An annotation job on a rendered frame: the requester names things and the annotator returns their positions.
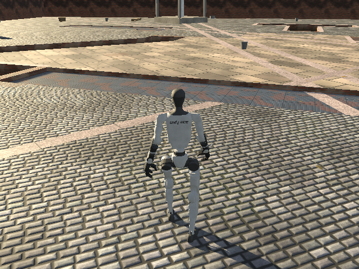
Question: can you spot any robot head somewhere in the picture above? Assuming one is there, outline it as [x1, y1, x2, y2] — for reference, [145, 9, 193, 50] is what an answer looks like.
[169, 89, 188, 115]

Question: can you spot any robot left shin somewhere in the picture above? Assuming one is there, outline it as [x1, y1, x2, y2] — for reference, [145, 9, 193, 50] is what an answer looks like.
[164, 179, 173, 214]

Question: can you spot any robot left upper arm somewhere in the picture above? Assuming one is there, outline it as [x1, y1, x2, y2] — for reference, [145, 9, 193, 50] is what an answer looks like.
[153, 113, 167, 145]

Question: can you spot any robot right upper arm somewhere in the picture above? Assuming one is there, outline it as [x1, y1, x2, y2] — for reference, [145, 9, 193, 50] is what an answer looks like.
[190, 113, 205, 142]

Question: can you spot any robot left forearm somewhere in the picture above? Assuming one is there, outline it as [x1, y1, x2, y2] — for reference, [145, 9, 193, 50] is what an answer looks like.
[146, 137, 158, 164]

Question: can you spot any left robot hand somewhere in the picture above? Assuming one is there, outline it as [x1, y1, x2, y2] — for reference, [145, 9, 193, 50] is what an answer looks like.
[144, 162, 157, 178]

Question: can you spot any right robot hand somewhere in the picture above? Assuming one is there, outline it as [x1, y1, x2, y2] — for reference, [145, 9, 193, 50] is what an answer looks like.
[197, 150, 210, 161]

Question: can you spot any robot right forearm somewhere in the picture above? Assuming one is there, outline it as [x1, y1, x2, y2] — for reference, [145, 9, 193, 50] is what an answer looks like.
[200, 134, 209, 153]

